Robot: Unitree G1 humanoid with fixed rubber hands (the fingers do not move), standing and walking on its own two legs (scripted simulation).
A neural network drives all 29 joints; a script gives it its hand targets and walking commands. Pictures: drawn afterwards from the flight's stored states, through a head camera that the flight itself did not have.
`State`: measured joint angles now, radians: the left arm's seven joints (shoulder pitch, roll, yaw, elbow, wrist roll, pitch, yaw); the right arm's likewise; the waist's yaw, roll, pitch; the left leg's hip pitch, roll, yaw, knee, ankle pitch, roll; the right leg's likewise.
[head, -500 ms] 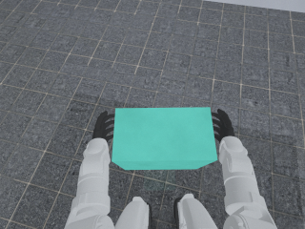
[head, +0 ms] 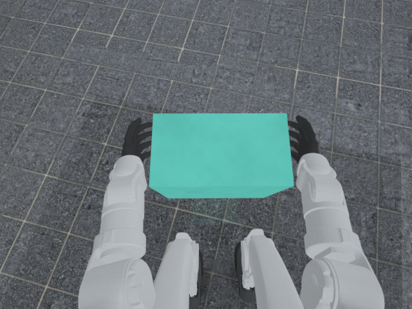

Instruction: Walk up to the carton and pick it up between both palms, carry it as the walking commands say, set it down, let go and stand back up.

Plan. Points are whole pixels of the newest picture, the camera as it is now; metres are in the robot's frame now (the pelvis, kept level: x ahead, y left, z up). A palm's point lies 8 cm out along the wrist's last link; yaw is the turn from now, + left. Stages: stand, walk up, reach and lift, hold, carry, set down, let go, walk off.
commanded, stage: set down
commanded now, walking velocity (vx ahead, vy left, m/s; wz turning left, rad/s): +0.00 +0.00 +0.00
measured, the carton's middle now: (217, 162) +0.41 +0.00 -0.14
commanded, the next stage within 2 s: none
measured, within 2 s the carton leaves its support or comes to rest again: neither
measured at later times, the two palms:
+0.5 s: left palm (145, 162) +0.42 +0.18 -0.15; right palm (289, 161) +0.41 -0.17 -0.16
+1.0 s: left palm (153, 165) +0.43 +0.18 -0.25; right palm (278, 164) +0.43 -0.17 -0.25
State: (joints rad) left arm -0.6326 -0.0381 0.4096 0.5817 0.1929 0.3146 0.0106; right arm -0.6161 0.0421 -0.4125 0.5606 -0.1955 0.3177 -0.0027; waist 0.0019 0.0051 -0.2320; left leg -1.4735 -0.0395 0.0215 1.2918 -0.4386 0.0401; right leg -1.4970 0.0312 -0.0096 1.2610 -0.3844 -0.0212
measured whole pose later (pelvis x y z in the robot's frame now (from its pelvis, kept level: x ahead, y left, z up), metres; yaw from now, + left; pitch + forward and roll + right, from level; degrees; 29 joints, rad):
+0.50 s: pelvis -0.01 +0.00 -0.08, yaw +0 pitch +43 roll -1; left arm -0.76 0.05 0.34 0.68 0.09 0.25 0.05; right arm -0.73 -0.03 -0.35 0.66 -0.08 0.26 -0.07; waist 0.00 0.01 -0.26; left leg -1.82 -0.04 0.02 1.59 -0.51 0.04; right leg -1.84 0.03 -0.03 1.55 -0.46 -0.03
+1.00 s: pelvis -0.04 -0.01 -0.16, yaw +1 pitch +44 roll +0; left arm -0.95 0.13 0.33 0.78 0.05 0.24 0.07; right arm -0.93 -0.09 -0.33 0.75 -0.03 0.25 -0.10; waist 0.00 0.00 -0.15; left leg -2.08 -0.04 0.03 1.85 -0.53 0.03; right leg -2.11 0.02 -0.04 1.81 -0.47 -0.03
